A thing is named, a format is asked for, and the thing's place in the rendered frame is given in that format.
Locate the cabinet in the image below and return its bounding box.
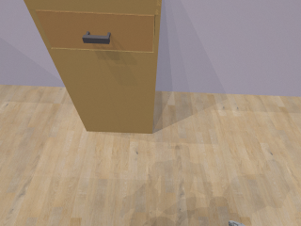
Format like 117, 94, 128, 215
24, 0, 162, 134

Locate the drawer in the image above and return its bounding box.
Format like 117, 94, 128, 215
35, 9, 154, 52

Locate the handle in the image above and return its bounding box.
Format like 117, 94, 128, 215
82, 31, 111, 44

